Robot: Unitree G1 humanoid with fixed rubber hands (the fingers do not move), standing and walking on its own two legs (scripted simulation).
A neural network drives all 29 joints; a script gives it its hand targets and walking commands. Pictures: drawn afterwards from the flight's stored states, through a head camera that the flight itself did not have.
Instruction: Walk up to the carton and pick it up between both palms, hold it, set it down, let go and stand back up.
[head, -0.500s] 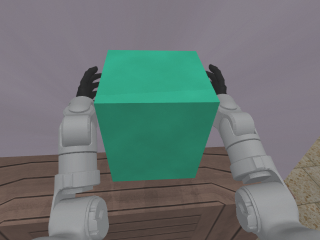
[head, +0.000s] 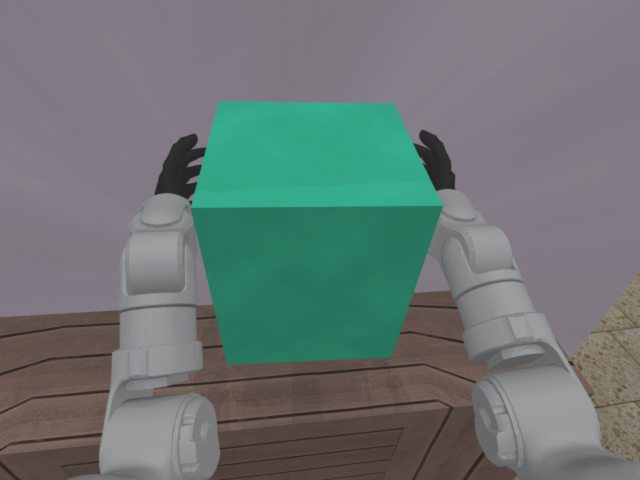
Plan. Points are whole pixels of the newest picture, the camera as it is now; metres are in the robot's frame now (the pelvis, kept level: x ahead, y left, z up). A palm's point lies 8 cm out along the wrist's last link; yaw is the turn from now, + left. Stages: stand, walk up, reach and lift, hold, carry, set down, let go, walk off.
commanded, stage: hold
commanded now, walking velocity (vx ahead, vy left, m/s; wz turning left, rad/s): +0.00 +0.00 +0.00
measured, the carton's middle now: (309, 235) +0.36 +0.01 +0.18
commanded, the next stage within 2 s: none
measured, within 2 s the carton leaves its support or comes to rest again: neither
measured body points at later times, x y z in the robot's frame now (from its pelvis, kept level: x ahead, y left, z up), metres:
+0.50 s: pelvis +0.00 +0.01 +0.00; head -0.06 +0.03 +0.44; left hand +0.37 +0.17 +0.23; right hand +0.38 -0.13 +0.24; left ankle +0.05 +0.13 -0.75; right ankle -0.02 -0.11 -0.75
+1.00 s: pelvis +0.00 +0.00 +0.00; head -0.06 +0.02 +0.44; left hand +0.38 +0.16 +0.23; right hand +0.39 -0.14 +0.24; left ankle +0.05 +0.13 -0.75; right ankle -0.02 -0.11 -0.75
